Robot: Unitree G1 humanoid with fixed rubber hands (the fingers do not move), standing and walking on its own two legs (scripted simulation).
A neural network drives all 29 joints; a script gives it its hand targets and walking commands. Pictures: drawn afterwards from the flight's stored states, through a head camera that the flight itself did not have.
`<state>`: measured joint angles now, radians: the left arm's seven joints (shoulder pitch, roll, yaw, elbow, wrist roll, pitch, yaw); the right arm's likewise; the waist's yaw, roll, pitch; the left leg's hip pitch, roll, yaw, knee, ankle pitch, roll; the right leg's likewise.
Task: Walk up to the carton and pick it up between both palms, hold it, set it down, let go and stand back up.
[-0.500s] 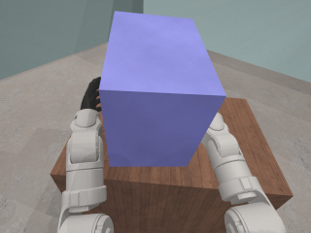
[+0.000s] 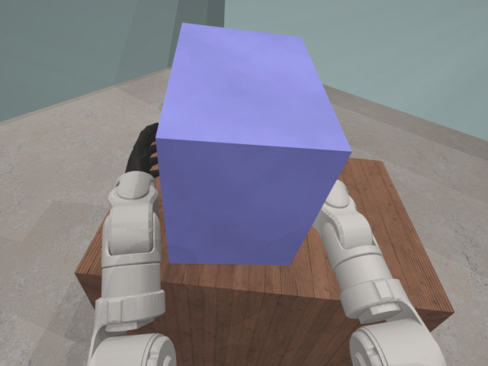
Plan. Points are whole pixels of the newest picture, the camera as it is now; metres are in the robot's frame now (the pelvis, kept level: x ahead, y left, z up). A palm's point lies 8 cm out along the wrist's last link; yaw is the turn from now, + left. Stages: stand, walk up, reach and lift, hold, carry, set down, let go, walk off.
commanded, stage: hold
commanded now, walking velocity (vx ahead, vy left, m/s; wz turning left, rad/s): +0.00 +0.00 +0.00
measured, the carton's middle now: (237, 146) +0.39 +0.00 +0.21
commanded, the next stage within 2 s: none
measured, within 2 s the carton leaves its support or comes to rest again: neither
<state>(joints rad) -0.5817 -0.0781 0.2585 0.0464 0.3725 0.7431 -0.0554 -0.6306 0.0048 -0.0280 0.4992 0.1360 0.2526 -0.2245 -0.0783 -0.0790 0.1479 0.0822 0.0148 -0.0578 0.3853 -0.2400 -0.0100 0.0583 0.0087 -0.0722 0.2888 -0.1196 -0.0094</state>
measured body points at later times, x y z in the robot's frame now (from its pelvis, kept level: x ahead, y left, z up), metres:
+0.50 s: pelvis +0.00 +0.00 +0.00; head -0.03 +0.04 +0.45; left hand +0.37 +0.14 +0.18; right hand +0.37 -0.14 +0.18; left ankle +0.00 +0.12 -0.74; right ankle +0.04 -0.11 -0.74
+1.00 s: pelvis +0.00 +0.00 +0.00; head -0.04 +0.03 +0.45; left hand +0.37 +0.14 +0.19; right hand +0.37 -0.14 +0.18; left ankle +0.00 +0.12 -0.74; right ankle +0.04 -0.11 -0.74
